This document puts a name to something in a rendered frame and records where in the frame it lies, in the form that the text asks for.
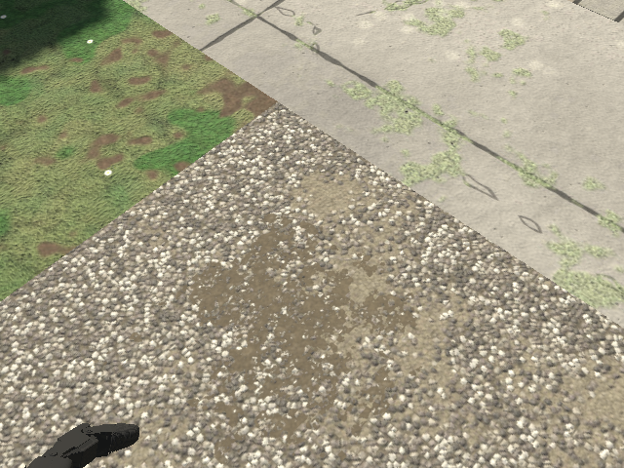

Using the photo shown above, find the robot left hand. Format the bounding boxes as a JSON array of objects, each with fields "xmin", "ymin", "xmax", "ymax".
[{"xmin": 24, "ymin": 423, "xmax": 139, "ymax": 468}]

